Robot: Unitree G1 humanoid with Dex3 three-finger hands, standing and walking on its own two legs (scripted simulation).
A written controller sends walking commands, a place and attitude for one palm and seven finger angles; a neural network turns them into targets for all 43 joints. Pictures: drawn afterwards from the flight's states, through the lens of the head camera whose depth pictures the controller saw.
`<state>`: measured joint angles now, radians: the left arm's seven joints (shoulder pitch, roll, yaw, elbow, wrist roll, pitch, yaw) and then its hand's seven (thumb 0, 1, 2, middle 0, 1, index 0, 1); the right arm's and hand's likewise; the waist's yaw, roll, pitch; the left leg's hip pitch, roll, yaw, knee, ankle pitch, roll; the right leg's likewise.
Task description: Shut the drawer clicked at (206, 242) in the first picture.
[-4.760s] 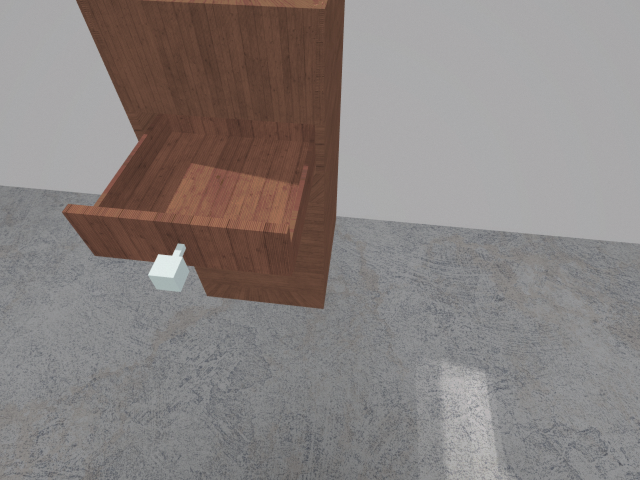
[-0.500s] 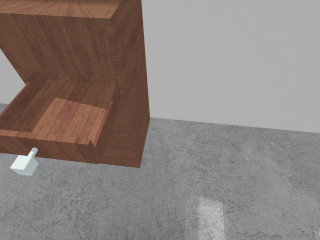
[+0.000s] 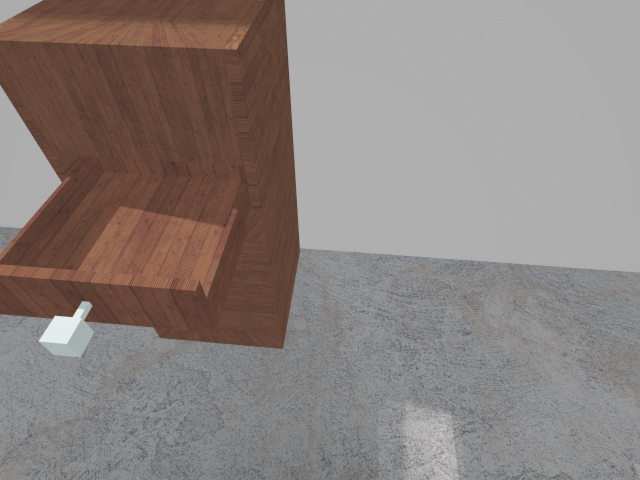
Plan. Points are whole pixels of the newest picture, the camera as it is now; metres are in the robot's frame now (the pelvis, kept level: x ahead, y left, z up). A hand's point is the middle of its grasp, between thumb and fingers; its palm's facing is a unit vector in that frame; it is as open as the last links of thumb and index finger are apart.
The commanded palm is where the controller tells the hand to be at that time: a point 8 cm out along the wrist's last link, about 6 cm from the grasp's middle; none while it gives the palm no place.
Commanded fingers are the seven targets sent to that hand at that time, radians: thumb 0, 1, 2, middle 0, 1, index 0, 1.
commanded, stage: look again from close up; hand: left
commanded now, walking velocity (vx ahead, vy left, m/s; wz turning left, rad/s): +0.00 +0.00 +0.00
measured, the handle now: (74, 324) +0.34 +0.41 -0.06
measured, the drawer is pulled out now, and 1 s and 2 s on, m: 0.30 0.30 0.30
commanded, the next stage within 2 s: shuffle to correct the standing spot in 0.28 s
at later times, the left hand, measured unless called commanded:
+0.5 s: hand out of the picture -0.02 +0.18 -0.17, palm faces +0.02 -0.98 -0.19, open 7.3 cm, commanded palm none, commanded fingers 0.00 0.90 0.90 -0.20 -0.30 -0.20 -0.30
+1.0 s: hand out of the picture +0.06 +0.24 -0.16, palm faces +0.03 -0.96 -0.27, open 7.3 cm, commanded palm none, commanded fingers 0.00 0.90 0.90 -0.20 -0.30 -0.20 -0.30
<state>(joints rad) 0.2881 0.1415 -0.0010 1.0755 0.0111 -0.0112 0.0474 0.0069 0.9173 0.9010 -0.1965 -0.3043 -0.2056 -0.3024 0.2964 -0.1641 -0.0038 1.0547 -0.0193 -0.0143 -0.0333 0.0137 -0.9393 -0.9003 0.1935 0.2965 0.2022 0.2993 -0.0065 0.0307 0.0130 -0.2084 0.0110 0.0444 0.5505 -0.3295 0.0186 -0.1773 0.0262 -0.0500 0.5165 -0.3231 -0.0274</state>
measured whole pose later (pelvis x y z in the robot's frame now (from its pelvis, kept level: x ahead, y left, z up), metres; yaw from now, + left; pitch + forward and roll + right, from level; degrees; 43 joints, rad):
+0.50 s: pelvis -0.01 +0.01 +0.00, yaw +0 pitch +0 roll +1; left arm 0.31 0.15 -0.01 1.10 0.01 0.00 0.03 0.00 0.91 0.90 -0.19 -0.30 -0.20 -0.30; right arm 0.30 -0.16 0.02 1.11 -0.01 -0.02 -0.03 0.01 -0.91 -0.90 0.20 0.30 0.20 0.30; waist 0.01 0.01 0.03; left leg -0.19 -0.04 0.07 0.46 -0.27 0.05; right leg -0.20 -0.02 -0.03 0.51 -0.30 -0.01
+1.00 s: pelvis +0.00 +0.04 +0.00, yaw -1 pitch +1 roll +2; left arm 0.20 0.17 0.03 0.98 0.02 0.04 0.04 0.00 0.91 0.90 -0.19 -0.30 -0.20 -0.30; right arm 0.27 -0.18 -0.01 0.98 -0.03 0.01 -0.02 0.01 -0.92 -0.90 0.20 0.30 0.20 0.30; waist 0.01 0.03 0.06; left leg -0.21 -0.10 0.10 0.48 -0.29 0.11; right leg -0.37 -0.07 -0.09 0.84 -0.48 -0.01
